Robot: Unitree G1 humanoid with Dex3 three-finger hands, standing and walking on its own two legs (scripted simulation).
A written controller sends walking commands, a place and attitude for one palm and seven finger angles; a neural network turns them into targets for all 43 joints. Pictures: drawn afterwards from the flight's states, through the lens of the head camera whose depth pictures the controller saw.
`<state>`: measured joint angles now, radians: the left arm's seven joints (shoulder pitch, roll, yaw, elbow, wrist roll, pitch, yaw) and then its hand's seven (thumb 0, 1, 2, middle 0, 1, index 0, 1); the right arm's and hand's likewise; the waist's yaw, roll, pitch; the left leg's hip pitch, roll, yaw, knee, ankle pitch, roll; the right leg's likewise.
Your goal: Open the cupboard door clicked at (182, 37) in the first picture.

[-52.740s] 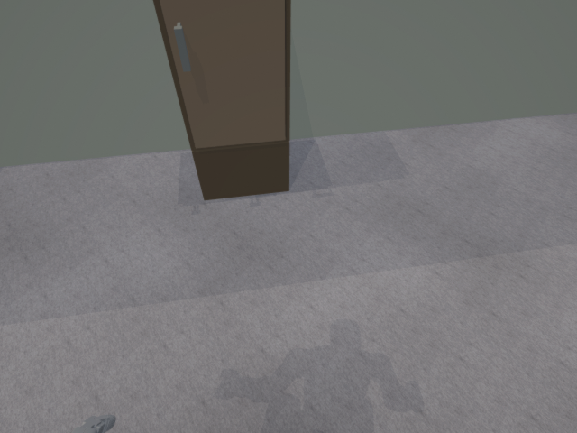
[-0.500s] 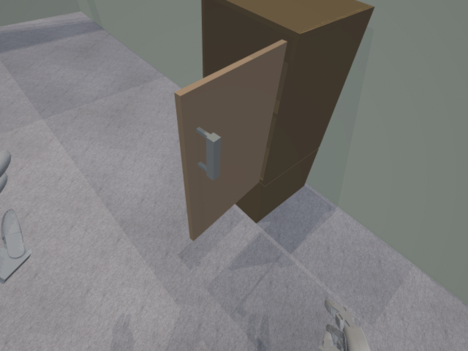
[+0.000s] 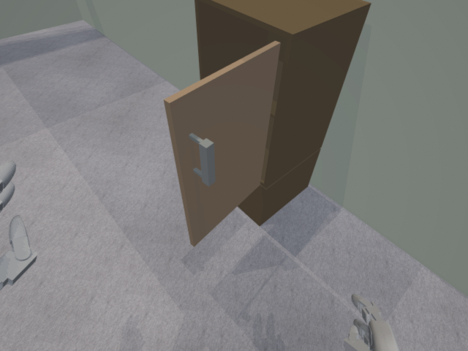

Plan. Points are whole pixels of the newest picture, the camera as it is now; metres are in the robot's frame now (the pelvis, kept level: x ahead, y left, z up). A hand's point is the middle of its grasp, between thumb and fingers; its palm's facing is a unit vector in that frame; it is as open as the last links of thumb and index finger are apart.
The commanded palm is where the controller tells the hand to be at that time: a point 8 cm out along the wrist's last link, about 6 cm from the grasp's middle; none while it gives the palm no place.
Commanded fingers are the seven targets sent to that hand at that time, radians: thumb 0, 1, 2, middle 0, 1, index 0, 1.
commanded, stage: let the arm hang, fingers relaxed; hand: left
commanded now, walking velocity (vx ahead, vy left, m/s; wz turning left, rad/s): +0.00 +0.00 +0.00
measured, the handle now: (201, 159) +0.54 +0.10 -0.02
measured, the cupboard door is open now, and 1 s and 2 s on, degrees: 97 97 97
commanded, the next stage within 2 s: look to check the result in 1.14 s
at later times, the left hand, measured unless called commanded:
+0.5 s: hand out of the picture -0.07 +0.16 -0.18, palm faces +0.08 -0.98 -0.16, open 7.2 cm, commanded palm none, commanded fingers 0.00 0.90 0.90 -0.20 -0.30 -0.20 -0.30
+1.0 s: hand out of the picture -0.02 +0.15 -0.18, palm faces +0.10 -0.98 -0.17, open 7.4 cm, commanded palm none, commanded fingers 0.00 0.90 0.90 -0.20 -0.30 -0.20 -0.30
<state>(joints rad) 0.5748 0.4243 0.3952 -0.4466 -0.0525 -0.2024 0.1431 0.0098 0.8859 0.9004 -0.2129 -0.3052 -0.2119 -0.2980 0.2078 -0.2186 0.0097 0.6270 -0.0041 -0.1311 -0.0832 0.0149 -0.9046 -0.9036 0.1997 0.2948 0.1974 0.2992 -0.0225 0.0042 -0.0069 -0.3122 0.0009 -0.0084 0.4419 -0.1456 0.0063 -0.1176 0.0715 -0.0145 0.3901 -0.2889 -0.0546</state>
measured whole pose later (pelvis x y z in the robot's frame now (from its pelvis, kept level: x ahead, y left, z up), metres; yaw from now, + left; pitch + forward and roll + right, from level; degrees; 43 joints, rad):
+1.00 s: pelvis +0.00 -0.01 +0.00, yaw +3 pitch -2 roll +0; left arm 0.31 0.10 0.01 1.12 0.00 -0.01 0.05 0.00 0.91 0.90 -0.20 -0.30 -0.20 -0.30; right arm 0.30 -0.11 0.01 1.15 -0.02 0.02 -0.04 0.01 -0.91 -0.90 0.20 0.29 0.20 0.30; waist -0.02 0.01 0.02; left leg -0.27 -0.02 -0.05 0.45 -0.15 0.00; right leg -0.07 0.06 -0.06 0.43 -0.32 -0.07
